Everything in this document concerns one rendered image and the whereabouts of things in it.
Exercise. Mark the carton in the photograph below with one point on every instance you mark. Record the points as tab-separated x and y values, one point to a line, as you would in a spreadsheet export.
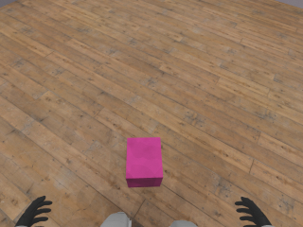
144	166

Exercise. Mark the robot left thigh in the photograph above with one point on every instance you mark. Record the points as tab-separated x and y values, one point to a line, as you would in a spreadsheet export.
117	220

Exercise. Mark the right robot hand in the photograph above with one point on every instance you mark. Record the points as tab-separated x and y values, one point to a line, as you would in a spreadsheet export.
257	216

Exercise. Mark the left robot hand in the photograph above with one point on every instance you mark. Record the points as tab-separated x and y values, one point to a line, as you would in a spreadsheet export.
28	218

